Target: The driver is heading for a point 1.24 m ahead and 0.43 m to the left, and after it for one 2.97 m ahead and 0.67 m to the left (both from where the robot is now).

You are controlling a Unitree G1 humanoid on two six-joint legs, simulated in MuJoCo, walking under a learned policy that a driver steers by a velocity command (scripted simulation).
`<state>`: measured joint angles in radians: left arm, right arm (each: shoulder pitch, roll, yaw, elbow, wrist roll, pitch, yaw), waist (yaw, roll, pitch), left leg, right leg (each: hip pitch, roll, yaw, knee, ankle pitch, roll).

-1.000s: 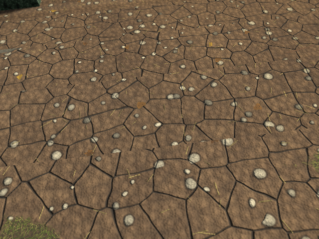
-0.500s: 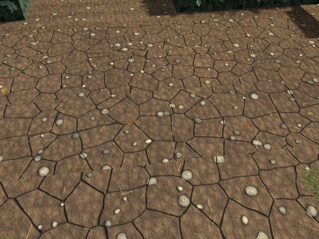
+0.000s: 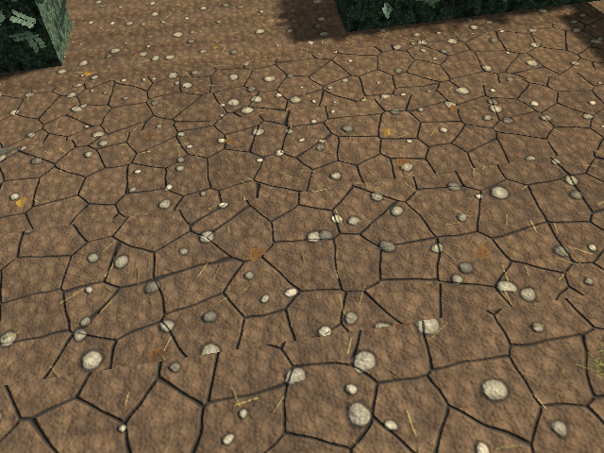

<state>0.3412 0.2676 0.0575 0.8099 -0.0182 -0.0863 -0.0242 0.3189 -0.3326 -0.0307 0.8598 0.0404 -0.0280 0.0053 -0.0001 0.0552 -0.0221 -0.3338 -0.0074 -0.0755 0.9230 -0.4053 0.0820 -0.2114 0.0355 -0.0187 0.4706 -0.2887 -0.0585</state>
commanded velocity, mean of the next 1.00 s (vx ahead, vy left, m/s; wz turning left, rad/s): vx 0.43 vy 0.00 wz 0.23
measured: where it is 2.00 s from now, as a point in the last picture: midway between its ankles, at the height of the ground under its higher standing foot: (308, 441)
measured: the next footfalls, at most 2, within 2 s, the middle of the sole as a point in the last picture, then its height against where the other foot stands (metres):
left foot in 0.50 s outside the picture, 0.16 m lower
right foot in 0.88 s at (345, 391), level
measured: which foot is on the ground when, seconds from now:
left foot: up 0.00-0.48, down 0.50-0.90, up 0.92-1.00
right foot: down 0.00-0.50, up 0.52-0.86, down 0.88-1.00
